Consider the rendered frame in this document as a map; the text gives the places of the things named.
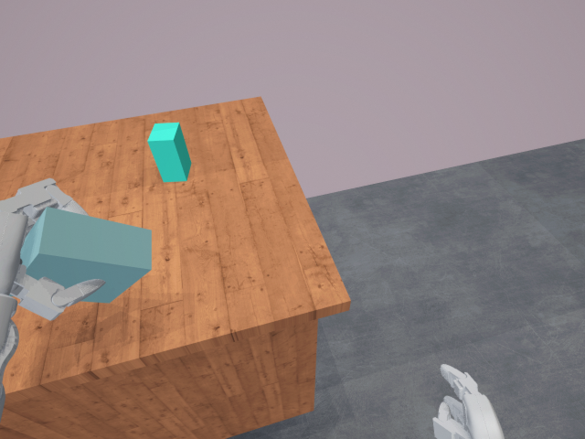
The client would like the left robot forearm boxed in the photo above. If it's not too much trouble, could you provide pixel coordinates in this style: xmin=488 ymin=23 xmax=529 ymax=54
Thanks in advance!
xmin=0 ymin=294 xmax=19 ymax=422

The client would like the left robot hand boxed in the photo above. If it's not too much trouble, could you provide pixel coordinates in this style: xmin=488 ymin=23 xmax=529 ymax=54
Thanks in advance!
xmin=0 ymin=178 xmax=106 ymax=321

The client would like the right robot hand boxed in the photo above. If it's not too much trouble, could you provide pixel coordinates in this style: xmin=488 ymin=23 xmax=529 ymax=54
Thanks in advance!
xmin=432 ymin=364 xmax=505 ymax=439

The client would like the sponge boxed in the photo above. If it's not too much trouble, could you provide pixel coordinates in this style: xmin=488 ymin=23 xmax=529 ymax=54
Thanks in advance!
xmin=9 ymin=207 xmax=152 ymax=304

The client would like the table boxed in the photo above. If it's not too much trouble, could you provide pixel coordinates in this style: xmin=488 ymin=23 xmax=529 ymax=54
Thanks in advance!
xmin=0 ymin=96 xmax=351 ymax=439

